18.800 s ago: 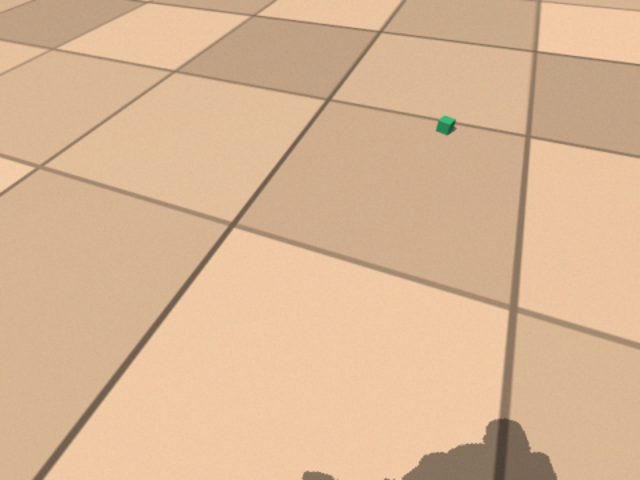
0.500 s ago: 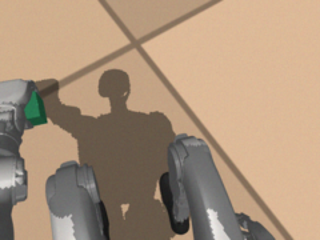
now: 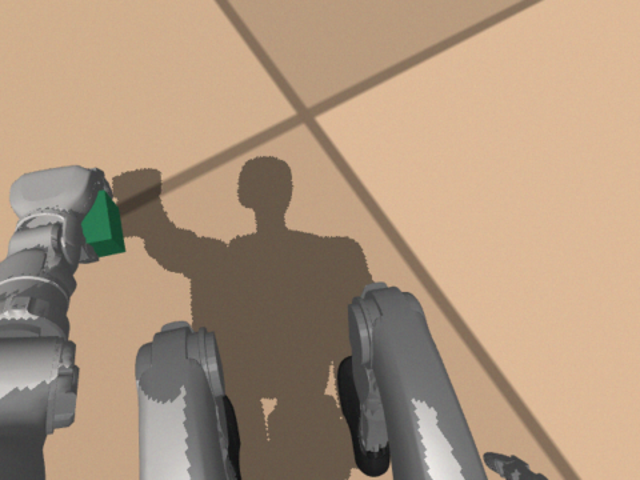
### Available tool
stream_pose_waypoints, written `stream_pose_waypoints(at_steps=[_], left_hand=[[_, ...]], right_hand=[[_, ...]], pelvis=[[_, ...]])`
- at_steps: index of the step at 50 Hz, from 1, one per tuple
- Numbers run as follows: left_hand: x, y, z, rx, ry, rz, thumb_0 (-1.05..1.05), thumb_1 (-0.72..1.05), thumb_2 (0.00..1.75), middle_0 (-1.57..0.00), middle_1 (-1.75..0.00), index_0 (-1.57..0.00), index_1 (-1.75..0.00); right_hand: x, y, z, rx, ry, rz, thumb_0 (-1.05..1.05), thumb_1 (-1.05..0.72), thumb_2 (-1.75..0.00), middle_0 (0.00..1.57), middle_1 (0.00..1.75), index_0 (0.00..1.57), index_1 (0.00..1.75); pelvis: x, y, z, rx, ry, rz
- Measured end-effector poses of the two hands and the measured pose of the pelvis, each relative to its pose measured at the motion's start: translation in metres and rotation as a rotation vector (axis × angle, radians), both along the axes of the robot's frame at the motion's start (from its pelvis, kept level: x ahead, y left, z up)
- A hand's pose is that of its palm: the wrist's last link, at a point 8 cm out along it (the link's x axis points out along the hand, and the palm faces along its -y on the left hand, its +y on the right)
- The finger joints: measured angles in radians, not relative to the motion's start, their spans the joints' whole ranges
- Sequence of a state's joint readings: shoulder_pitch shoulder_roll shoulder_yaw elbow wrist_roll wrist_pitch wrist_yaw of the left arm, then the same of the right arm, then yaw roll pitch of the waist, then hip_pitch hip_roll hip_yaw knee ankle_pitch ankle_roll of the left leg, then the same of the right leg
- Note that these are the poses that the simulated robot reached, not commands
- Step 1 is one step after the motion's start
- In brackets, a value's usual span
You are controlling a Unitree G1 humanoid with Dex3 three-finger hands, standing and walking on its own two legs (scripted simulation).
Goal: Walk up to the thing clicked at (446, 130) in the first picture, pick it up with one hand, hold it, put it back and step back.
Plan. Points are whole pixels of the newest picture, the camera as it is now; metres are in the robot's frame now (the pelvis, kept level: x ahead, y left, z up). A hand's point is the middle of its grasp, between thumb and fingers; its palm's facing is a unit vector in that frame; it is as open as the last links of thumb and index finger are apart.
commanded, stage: lift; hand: left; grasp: from above
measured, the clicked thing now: (88, 227) +0.48 +0.26 -0.16
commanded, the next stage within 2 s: hold in 1.42 s
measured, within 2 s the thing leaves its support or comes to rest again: neither
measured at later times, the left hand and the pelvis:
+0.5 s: hand out of the picture +0.40 +0.27 +0.04, palm faces -0.41 -0.08 -0.91, open 10.0 cm; pelvis +0.00 +0.00 +0.13, yaw +3 degrees
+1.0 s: hand out of the picture +0.37 +0.25 +0.22, palm faces -0.43 -0.10 -0.90, open 10.0 cm; pelvis +0.04 +0.01 +0.30, yaw +3 degrees
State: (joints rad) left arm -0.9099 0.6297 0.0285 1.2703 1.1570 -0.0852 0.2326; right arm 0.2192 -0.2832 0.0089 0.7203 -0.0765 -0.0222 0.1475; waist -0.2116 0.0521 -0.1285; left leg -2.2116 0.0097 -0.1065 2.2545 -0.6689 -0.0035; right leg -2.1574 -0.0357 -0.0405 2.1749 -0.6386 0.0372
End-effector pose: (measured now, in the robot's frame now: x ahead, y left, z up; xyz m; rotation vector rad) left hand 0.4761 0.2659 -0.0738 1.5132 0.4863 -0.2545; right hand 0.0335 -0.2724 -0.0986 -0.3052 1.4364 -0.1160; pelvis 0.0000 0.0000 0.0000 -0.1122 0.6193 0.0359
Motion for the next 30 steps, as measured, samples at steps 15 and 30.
stream_pose_waypoints(at_steps=[15,30], left_hand=[[-0.041,0.007,0.094,-0.013,-0.034,-0.013,0.0,-0.06,0.57,-0.72,-0.54,-0.75,-0.5],[-0.088,0.007,0.222,-0.031,-0.046,0.025,-0.01,-0.06,0.57,-0.73,-0.54,-0.76,-0.49]], right_hand=[[0.056,0.005,0.056,-0.013,-0.161,0.007,0.01,-0.91,-0.9,0.2,0.3,0.2,0.3],[0.101,0.022,0.16,0.0,-0.305,-0.016,0.01,-0.91,-0.9,0.2,0.3,0.2,0.3]], pelvis=[[-0.003,0.003,0.066,0.014,-0.03,0.015],[0.005,0.003,0.173,0.044,-0.143,0.029]])
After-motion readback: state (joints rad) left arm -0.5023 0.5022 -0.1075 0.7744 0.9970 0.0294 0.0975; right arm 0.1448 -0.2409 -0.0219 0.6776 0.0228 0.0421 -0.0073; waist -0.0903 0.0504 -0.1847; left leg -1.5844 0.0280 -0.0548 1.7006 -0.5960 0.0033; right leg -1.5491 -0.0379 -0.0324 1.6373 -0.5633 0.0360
